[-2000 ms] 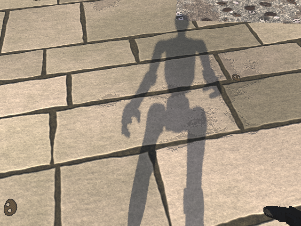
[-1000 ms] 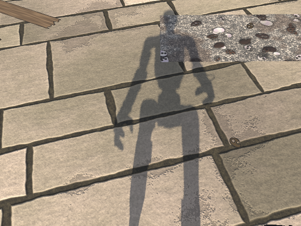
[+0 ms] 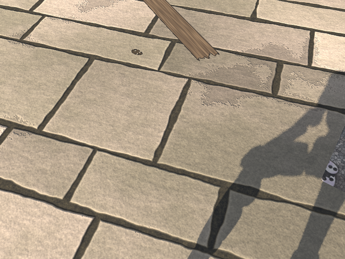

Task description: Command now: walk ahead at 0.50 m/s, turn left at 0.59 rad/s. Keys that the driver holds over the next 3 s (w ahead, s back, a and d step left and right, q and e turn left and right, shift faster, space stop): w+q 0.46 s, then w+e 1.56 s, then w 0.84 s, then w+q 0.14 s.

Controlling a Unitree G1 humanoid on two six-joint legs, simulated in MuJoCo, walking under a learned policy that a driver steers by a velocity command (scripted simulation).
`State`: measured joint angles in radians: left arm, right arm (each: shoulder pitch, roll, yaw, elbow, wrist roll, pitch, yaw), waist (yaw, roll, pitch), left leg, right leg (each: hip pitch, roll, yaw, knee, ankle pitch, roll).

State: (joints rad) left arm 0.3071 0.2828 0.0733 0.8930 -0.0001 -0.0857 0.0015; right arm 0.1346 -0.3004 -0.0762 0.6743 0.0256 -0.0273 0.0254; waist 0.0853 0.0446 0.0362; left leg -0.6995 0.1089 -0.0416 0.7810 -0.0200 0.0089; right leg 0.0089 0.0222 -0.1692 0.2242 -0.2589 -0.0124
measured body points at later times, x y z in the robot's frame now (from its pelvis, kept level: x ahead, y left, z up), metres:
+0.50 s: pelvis +0.28 +0.06 +0.00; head +0.31 +0.09 +0.45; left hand +0.42 +0.37 -0.08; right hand +0.42 -0.20 -0.10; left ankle +0.21 +0.13 -0.74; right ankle +0.51 -0.06 -0.69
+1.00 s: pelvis +0.56 +0.09 +0.01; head +0.60 +0.08 +0.45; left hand +0.53 +0.37 -0.11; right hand +0.83 -0.10 -0.07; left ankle +0.69 +0.29 -0.70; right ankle +0.54 -0.01 -0.74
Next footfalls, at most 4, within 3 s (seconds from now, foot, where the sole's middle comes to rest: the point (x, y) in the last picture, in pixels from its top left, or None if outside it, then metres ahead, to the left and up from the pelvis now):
0.14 left None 0.25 0.14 -0.78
0.64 right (193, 230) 0.57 0.01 -0.78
1.14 left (136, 179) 0.78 0.26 -0.78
1.64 right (205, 136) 1.04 -0.03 -0.78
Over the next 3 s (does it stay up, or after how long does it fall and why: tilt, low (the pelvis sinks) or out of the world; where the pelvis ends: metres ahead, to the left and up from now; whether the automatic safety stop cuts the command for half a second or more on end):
stays up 1.54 -0.24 0.00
